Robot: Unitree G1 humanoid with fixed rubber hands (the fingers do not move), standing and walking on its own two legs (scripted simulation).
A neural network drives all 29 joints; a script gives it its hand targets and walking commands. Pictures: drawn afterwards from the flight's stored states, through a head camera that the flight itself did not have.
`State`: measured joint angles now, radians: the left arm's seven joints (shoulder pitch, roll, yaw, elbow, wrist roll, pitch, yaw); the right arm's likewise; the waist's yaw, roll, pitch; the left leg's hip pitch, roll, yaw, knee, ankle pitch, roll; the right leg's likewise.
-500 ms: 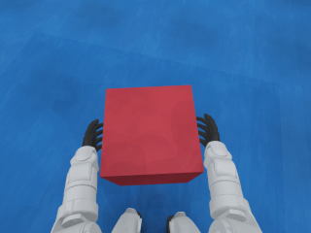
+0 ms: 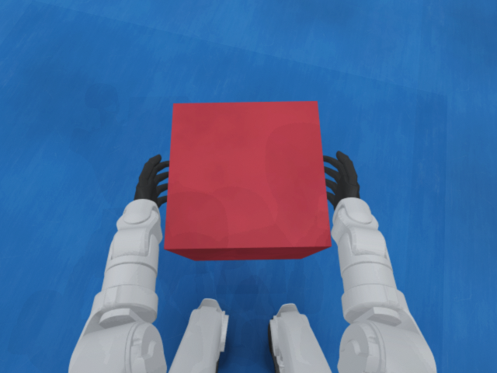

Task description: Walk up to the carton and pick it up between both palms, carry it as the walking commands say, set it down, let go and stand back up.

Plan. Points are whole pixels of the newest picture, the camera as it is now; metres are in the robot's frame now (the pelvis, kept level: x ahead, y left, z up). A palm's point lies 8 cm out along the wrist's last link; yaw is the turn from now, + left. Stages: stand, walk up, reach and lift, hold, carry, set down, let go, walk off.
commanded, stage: set down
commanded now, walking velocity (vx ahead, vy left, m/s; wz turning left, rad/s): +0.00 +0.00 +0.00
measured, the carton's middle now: (246, 193) +0.44 +0.02 -0.14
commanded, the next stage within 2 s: none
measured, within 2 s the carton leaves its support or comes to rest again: neither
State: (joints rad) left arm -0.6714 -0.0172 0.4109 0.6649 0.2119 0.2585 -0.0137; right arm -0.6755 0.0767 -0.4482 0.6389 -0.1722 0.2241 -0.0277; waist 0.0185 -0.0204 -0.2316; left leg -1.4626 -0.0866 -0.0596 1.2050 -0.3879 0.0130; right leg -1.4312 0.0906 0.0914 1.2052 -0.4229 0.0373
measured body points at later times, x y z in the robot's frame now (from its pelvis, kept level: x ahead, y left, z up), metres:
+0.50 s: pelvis -0.02 -0.01 -0.08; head +0.22 +0.00 +0.30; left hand +0.43 +0.19 -0.17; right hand +0.45 -0.14 -0.16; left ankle +0.07 +0.10 -0.61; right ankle +0.06 -0.13 -0.61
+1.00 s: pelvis -0.03 +0.00 -0.15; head +0.25 +0.02 +0.20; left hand +0.45 +0.19 -0.26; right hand +0.47 -0.14 -0.25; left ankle +0.07 +0.10 -0.61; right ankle +0.06 -0.13 -0.61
